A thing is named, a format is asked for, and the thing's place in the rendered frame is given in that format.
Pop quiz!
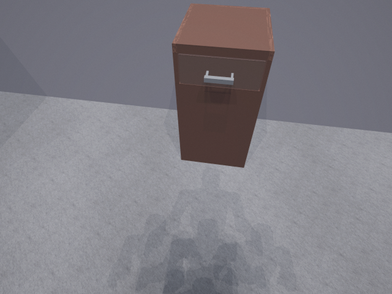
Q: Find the cabinet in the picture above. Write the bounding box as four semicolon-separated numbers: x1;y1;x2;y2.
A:
172;3;275;168

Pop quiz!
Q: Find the handle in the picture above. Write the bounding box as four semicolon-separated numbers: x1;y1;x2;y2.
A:
204;71;234;85

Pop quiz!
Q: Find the drawer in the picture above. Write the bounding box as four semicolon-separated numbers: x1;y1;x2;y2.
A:
179;53;266;90

